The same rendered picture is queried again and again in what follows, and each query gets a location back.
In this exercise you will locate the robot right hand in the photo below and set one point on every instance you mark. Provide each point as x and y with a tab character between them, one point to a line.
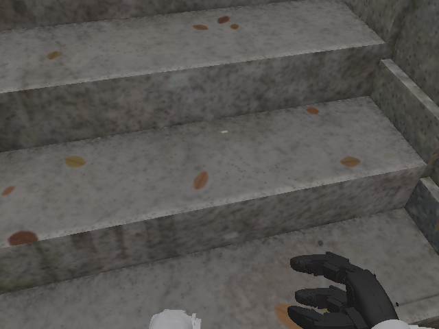
363	305

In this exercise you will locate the left robot thigh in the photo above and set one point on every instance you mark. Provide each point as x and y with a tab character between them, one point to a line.
175	319

